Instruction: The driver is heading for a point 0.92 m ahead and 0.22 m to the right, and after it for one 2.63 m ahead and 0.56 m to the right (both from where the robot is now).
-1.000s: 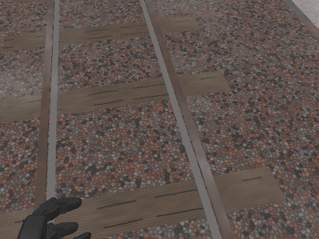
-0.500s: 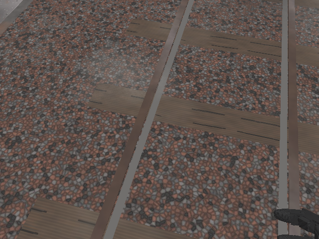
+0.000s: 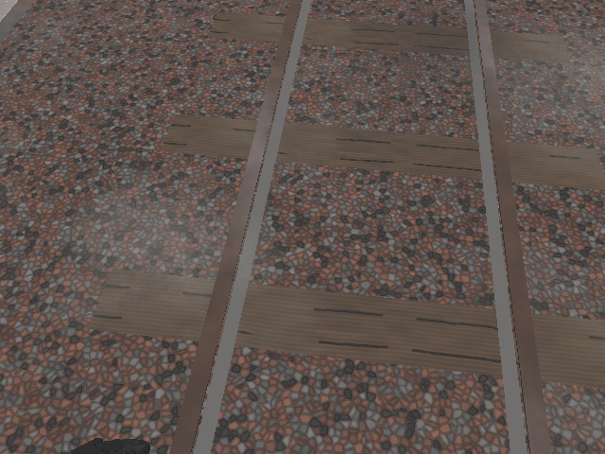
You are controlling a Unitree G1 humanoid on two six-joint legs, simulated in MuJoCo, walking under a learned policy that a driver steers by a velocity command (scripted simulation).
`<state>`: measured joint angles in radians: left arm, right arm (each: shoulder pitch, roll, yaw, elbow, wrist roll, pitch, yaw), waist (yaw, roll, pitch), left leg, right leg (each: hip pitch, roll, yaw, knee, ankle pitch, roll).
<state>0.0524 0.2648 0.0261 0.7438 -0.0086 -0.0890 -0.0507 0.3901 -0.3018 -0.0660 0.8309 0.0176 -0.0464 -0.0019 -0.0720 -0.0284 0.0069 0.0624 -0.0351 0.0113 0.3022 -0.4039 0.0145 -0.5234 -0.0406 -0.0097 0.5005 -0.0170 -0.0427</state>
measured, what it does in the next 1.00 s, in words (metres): walks ahead, turning right: right foot, then left foot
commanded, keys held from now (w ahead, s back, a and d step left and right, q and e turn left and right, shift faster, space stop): w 0.44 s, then w+e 0.56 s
